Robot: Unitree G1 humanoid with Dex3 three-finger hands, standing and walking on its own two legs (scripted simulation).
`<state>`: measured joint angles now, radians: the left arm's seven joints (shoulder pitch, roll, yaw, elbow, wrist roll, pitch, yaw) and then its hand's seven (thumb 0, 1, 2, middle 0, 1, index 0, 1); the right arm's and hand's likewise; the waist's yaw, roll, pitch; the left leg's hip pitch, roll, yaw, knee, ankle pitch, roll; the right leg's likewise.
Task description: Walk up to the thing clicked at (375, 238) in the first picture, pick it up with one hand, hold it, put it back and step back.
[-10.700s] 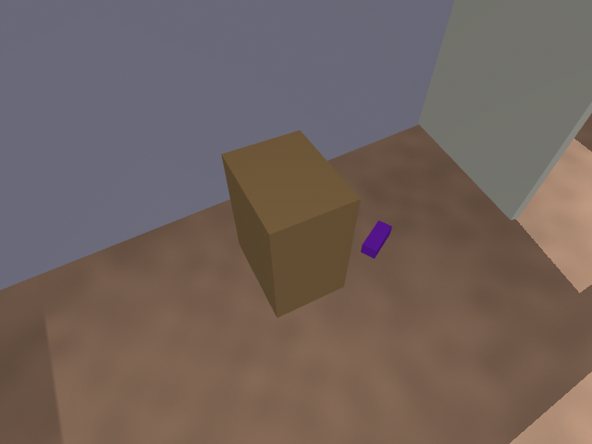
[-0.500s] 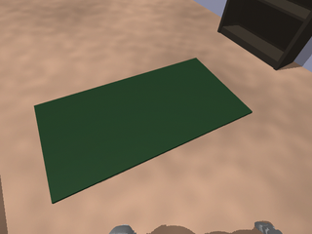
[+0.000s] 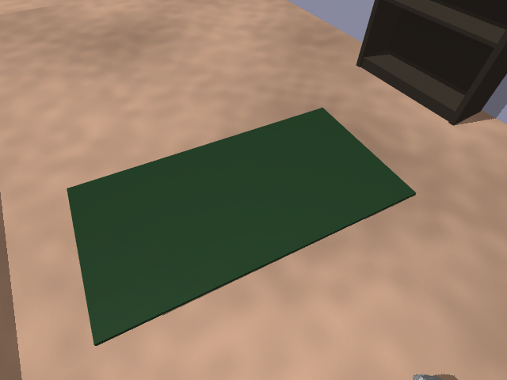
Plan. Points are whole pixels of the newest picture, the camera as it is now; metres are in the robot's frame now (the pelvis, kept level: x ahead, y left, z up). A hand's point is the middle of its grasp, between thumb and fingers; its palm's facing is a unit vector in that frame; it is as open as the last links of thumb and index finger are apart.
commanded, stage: stand
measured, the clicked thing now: out of the picture -1.00 +0.99 -0.75
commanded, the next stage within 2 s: walk up in 1.00 s
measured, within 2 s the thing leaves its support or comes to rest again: neither
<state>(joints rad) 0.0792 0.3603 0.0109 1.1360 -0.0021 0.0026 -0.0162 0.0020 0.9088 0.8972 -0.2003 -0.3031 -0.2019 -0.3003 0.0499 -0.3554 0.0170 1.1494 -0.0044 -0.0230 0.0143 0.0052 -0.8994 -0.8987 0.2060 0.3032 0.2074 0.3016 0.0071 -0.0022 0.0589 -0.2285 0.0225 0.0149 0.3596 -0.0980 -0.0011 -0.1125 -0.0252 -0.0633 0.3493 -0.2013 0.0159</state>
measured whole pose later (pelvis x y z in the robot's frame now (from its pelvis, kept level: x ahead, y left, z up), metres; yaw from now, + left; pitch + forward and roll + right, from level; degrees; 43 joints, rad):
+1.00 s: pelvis +0.04 +0.00 +0.00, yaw -1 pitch -1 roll +0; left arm 0.11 0.35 0.01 1.15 0.01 -0.01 0.00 0.00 0.91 0.90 -0.20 -0.30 -0.20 -0.30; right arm 0.08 -0.35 0.00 1.16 -0.01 -0.01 0.01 0.01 -0.90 -0.90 0.21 0.30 0.21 0.30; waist 0.00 0.00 0.03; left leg -0.16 0.02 0.03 0.31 -0.13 0.00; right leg -0.04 -0.03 -0.05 0.28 -0.22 0.02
